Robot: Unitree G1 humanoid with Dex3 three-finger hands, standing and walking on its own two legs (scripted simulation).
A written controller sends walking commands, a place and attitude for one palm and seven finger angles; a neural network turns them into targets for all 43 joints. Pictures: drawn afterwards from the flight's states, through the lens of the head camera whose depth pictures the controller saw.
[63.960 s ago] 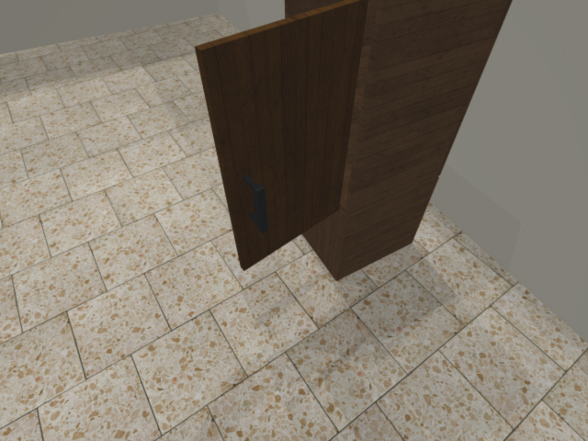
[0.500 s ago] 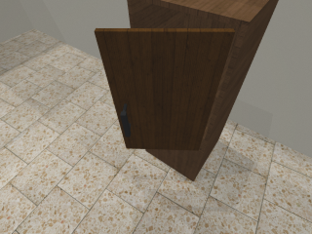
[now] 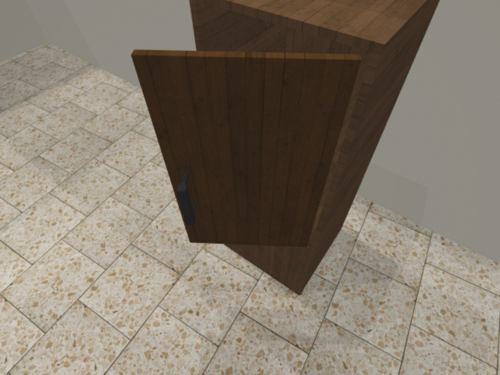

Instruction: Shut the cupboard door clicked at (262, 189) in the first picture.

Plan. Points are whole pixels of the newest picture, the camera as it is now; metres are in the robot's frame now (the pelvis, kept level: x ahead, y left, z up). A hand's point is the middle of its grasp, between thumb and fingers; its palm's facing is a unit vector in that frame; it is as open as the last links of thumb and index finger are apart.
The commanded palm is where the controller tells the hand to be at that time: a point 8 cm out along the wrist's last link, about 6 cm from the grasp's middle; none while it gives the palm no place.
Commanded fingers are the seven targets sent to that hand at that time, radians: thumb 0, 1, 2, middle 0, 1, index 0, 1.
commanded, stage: shuffle to correct the standing spot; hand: left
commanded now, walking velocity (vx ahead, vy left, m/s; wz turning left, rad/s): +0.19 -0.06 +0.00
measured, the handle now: (188, 199) +0.49 +0.18 -0.09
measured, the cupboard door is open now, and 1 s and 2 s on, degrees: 34 34 34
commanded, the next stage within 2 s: come to a stop and stand still in 0.04 s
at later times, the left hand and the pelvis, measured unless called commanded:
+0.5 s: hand out of the picture +0.03 +0.19 -0.18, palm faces +0.03 -0.98 -0.20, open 7.4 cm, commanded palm none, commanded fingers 0.00 0.90 0.90 -0.20 -0.30 -0.20 -0.30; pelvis +0.03 +0.01 -0.01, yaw +0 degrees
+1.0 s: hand out of the picture +0.01 +0.22 -0.17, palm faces -0.02 -0.97 -0.25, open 7.4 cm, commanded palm none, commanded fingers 0.00 0.90 0.90 -0.20 -0.30 -0.20 -0.30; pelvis -0.03 +0.03 +0.00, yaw -1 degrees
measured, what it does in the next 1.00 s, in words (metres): stands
